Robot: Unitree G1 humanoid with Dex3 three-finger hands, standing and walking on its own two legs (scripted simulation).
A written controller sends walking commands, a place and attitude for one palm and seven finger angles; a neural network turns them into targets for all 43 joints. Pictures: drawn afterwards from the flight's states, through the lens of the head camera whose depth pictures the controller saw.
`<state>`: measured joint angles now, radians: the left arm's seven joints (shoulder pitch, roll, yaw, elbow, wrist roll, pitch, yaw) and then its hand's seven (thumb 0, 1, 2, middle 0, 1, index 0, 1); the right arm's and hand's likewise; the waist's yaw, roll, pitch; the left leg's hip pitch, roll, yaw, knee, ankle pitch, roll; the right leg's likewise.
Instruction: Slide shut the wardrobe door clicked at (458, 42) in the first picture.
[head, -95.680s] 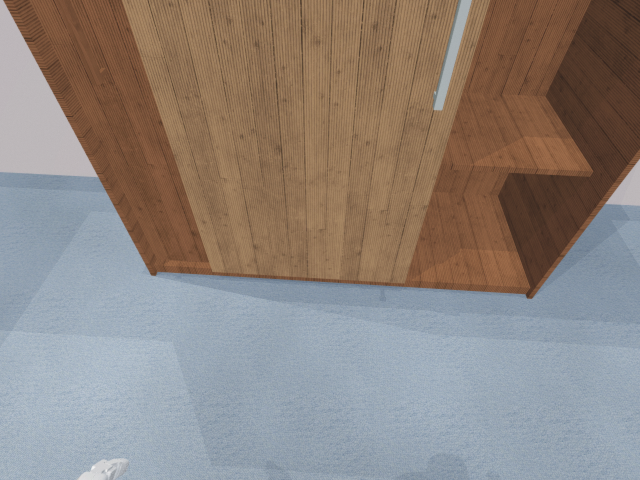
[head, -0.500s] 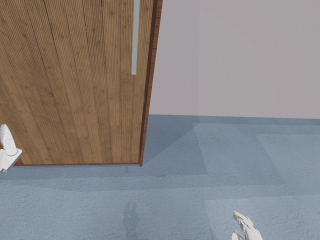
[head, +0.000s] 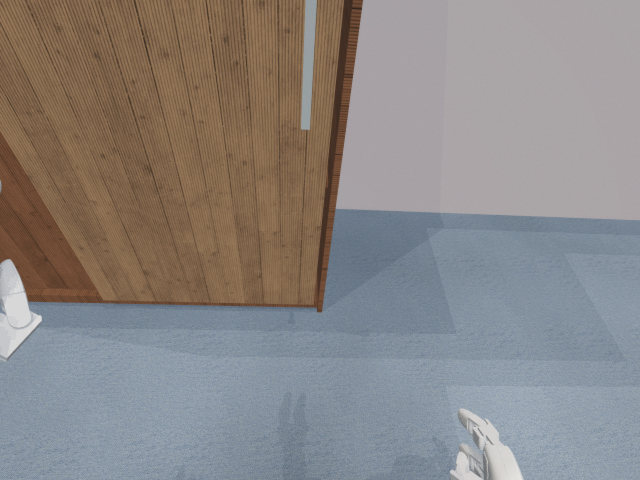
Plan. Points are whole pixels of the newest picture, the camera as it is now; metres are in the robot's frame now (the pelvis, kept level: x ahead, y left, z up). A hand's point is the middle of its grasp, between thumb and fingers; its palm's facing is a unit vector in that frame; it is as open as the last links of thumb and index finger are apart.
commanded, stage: let the arm hang, fingers relaxed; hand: left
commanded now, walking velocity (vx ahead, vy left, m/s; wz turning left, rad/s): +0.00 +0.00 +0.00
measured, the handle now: (308, 46) +0.79 +0.07 +0.19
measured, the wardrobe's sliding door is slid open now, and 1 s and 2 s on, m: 0.01 0.01 0.01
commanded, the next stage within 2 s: look to check the result in 1.14 s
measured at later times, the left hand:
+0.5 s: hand out of the picture -0.02 +0.23 -0.16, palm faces +0.04 -0.98 -0.20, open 7.0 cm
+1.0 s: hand out of the picture +0.07 +0.22 -0.15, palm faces +0.00 -0.98 -0.20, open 7.3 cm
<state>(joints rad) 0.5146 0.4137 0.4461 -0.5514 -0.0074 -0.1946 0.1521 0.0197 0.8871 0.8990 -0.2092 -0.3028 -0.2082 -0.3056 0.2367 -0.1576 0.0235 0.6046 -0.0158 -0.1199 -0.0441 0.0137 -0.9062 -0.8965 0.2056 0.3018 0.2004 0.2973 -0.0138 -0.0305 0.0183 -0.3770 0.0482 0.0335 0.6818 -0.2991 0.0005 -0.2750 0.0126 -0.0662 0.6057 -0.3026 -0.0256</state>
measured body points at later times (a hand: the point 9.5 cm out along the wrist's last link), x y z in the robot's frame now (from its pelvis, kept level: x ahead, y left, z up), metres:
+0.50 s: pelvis +0.01 +0.04 +0.02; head +0.05 +0.05 +0.47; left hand -0.02 +0.28 -0.14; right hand +0.04 -0.20 -0.13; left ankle +0.03 +0.12 -0.72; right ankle +0.02 -0.11 -0.72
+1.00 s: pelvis +0.03 +0.04 +0.02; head +0.04 +0.04 +0.47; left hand +0.07 +0.27 -0.14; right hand +0.05 -0.19 -0.14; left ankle +0.03 +0.12 -0.72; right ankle +0.02 -0.11 -0.72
